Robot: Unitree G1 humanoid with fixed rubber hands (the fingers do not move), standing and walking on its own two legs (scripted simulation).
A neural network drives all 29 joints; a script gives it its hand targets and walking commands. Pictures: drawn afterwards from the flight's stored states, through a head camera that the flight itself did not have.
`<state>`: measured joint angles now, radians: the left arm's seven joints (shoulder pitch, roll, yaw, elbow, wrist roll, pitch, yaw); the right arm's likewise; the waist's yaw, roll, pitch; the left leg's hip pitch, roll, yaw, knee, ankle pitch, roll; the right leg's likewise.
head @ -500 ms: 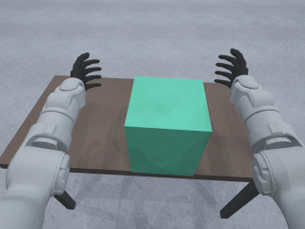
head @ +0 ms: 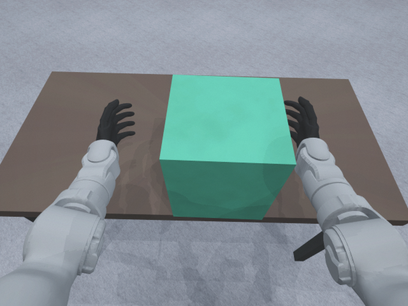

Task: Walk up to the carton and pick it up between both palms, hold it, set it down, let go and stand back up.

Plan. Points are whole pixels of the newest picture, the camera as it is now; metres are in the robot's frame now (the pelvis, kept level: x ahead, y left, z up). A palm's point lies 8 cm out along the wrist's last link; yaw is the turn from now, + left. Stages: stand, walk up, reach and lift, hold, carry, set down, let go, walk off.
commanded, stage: reach and lift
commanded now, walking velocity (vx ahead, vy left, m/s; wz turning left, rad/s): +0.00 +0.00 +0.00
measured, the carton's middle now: (221, 153) +0.45 -0.03 +0.01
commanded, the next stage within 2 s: none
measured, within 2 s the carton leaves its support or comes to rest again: neither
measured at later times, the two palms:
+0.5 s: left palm (125, 155) +0.43 +0.17 +0.03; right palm (294, 151) +0.43 -0.18 +0.03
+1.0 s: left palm (145, 154) +0.43 +0.13 +0.03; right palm (292, 158) +0.42 -0.17 +0.03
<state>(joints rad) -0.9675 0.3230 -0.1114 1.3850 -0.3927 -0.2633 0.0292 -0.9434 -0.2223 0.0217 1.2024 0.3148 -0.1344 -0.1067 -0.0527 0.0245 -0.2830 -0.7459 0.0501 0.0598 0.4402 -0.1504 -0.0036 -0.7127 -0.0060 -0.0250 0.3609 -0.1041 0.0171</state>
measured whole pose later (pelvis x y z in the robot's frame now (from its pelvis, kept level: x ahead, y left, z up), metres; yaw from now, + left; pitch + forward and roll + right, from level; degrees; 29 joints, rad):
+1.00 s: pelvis +0.03 -0.01 +0.02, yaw +4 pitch +20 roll -1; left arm -0.73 -0.04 0.46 1.06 0.36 -0.31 0.03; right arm -0.66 0.11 -0.63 0.90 -0.47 -0.28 -0.08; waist -0.07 0.03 -0.17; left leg -0.47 0.03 0.00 0.17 -0.05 -0.02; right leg -0.42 -0.01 -0.09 0.12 -0.04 0.00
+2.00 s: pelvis +0.02 -0.01 +0.02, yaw +6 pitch +20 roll -1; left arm -0.73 -0.08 0.53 1.02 0.42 -0.30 -0.01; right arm -0.64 0.14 -0.69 0.84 -0.56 -0.30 -0.07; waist -0.09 0.01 -0.16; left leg -0.48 0.02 -0.03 0.17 -0.04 -0.02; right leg -0.41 -0.02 -0.12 0.10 -0.04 0.01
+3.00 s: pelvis +0.02 +0.00 +0.02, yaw +6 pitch +16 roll -2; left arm -0.64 0.07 0.10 1.05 0.07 -0.16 0.08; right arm -0.53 0.05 -0.25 0.86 -0.09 -0.12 -0.20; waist -0.13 -0.01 -0.22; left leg -0.46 0.02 -0.03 0.32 -0.14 0.00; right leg -0.35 -0.02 -0.12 0.15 -0.08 0.02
